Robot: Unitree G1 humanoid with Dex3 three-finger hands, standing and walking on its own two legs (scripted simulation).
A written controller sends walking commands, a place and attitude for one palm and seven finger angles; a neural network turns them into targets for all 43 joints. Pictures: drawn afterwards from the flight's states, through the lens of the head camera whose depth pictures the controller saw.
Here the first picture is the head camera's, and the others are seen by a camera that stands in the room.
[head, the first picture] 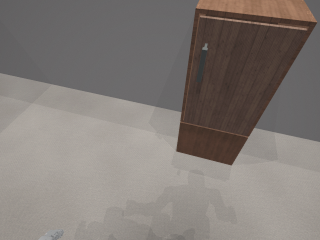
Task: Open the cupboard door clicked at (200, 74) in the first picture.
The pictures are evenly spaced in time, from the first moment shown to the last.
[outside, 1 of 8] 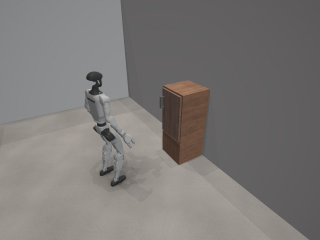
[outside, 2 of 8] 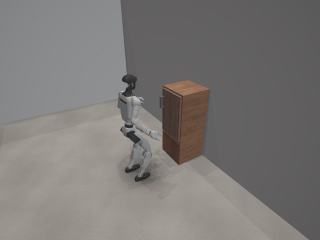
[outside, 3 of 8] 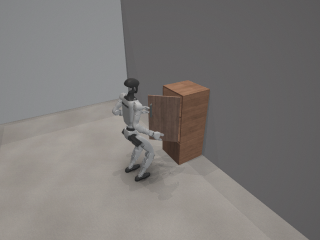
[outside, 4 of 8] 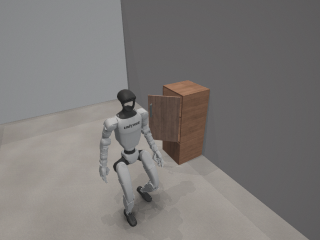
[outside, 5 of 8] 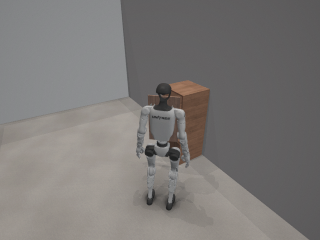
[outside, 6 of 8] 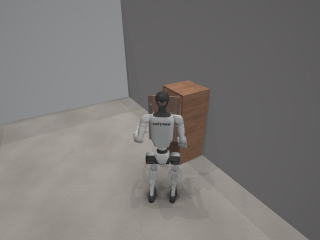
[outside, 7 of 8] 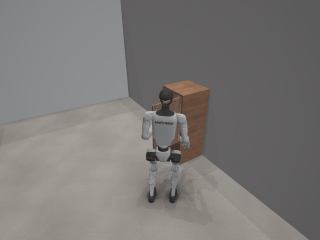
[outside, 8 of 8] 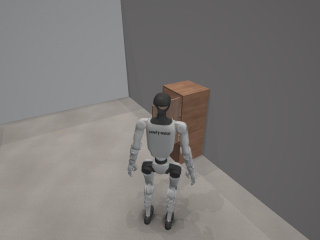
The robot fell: no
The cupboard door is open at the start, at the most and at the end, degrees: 0 96 95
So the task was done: yes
